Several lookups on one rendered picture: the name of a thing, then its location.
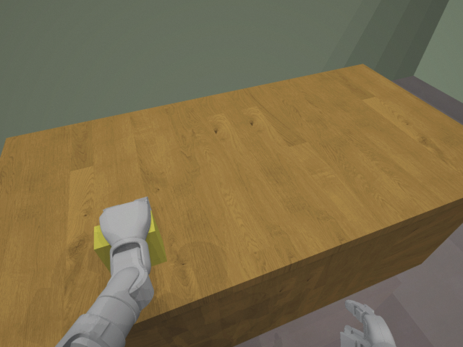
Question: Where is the left robot forearm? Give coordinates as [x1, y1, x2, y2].
[55, 238, 154, 347]

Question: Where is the right robot hand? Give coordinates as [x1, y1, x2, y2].
[340, 300, 396, 347]

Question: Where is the left robot hand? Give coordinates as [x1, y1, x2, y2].
[99, 197, 152, 246]

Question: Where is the table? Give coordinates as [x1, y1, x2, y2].
[0, 64, 463, 347]

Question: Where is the sponge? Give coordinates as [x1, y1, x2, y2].
[94, 211, 167, 272]

